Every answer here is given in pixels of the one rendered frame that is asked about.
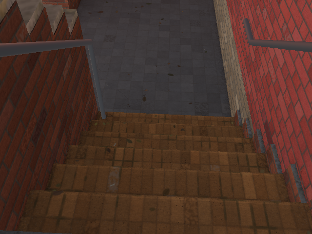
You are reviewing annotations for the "stairs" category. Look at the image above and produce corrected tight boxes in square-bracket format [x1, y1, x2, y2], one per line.
[17, 111, 312, 234]

